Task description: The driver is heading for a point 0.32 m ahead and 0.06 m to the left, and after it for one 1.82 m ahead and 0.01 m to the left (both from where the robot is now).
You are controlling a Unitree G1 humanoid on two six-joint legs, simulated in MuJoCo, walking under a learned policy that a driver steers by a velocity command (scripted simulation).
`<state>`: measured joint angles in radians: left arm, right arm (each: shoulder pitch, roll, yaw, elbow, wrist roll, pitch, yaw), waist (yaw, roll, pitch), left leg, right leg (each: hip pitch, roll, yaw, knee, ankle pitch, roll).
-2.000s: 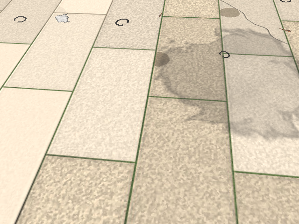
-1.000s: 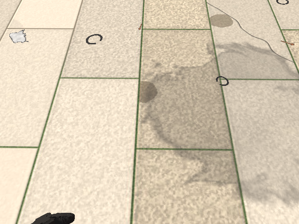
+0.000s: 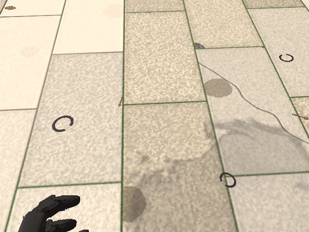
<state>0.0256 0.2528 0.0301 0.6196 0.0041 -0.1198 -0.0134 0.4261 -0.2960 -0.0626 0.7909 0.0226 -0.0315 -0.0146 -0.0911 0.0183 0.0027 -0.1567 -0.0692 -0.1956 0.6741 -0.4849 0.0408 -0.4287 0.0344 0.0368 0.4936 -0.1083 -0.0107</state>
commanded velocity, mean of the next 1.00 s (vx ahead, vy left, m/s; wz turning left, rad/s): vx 0.21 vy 0.00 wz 0.07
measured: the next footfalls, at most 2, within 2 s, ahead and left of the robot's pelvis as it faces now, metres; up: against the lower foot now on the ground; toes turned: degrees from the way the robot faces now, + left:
left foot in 0.42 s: +0.34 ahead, +0.18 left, +0.00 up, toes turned +16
right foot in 0.90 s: +0.29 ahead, -0.07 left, +0.00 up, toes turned +0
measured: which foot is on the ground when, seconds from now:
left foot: up 0.00-0.40, down 0.42-0.90, up 0.92-1.00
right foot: down 0.00-0.42, up 0.44-0.88, down 0.90-1.00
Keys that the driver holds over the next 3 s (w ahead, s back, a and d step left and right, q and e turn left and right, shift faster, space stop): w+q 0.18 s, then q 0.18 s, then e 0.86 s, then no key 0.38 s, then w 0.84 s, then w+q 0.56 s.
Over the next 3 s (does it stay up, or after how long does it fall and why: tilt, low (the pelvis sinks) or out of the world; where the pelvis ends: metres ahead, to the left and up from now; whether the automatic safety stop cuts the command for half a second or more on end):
stays up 0.86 -0.05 0.00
